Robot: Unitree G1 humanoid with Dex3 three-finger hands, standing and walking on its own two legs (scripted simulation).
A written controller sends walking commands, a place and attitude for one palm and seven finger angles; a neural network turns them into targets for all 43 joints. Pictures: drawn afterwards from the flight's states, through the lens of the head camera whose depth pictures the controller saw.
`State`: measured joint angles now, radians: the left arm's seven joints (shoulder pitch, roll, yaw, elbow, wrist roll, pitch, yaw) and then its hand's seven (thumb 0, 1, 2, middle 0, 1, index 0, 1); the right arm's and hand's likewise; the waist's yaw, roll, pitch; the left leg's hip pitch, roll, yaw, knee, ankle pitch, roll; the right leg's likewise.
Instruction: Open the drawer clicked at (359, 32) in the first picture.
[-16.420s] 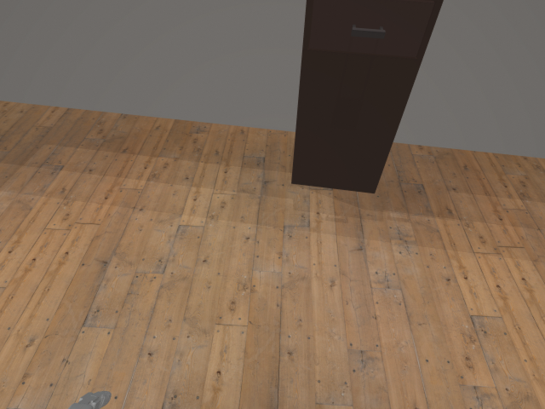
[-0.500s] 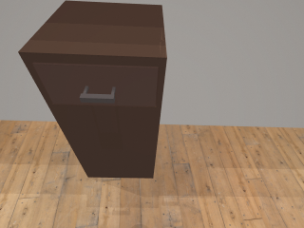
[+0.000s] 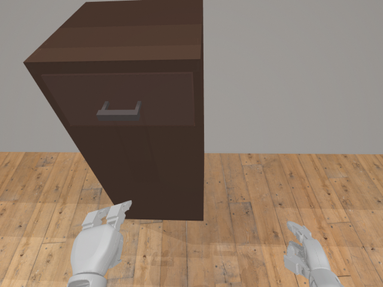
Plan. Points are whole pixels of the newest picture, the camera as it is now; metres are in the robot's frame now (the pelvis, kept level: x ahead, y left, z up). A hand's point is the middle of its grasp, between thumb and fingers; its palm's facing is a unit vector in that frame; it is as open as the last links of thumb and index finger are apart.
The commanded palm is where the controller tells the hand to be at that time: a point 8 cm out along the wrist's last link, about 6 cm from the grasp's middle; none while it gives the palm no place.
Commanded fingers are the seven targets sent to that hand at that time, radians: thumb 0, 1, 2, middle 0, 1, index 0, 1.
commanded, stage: raise the hand with hooked fingers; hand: left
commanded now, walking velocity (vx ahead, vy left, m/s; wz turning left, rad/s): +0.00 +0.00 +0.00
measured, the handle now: (120, 110) +0.53 +0.26 +0.07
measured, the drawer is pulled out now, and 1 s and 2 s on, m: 0.00 0.00 0.00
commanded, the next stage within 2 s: move the hooked fingers above the handle in 1.54 s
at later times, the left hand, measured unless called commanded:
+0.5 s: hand (103, 202) +0.26 +0.21 +0.06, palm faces +0.00 -0.10 -1.00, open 11.3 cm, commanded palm +0.24 +0.22 +0.13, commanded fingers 0.00 -0.15 0.45 -0.28 -0.98 -0.28 -0.98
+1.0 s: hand (67, 138) +0.33 +0.27 +0.17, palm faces +0.21 -0.11 -0.97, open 13.7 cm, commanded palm +0.30 +0.27 +0.22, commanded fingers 0.00 -0.50 0.30 -0.30 -1.20 -0.30 -1.20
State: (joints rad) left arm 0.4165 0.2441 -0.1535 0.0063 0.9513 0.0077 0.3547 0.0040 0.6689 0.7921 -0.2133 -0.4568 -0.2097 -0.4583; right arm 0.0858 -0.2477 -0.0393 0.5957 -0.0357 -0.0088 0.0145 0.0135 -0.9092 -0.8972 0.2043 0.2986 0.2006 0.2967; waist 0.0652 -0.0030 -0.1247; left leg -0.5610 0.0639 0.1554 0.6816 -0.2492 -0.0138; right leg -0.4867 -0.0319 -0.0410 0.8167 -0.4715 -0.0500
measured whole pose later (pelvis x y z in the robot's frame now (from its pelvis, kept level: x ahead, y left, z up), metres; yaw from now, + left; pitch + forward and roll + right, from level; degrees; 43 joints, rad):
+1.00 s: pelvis +0.01 +0.06 +0.02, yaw -5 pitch -1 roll +1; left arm -0.10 0.48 -0.08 -0.08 0.90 0.23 0.06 -0.01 -0.45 0.32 -0.32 -1.17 -0.31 -1.17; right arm 0.04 -0.21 0.03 0.61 0.02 0.10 -0.03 0.01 -0.91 -0.90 0.20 0.30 0.20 0.30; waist 0.08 0.07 -0.04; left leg -0.30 -0.04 -0.03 0.53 -0.22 0.01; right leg -0.19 -0.03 0.04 0.55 -0.35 0.02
